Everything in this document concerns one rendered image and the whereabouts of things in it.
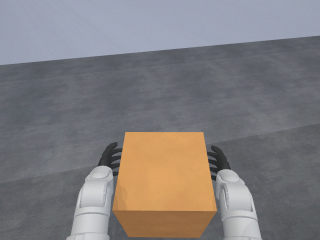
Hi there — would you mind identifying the carton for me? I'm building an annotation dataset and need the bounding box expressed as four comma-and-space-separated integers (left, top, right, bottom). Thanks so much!
112, 132, 217, 238

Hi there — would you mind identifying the left robot hand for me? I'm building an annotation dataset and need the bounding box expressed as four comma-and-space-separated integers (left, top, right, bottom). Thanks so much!
98, 142, 123, 176

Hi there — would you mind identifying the right robot forearm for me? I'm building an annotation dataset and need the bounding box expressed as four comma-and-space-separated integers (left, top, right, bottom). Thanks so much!
215, 169, 262, 240

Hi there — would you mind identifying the right robot hand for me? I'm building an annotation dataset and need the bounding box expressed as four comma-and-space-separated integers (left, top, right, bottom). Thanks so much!
207, 145, 231, 181

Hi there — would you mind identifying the left robot forearm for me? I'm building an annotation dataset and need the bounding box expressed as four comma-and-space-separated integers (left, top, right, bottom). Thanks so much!
66, 165, 114, 240

